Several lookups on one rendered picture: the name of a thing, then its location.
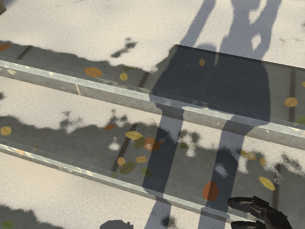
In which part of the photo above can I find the right robot hand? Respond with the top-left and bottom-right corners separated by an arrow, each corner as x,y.
227,196 -> 293,229

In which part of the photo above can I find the robot left thigh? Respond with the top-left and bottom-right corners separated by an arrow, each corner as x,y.
100,219 -> 133,229

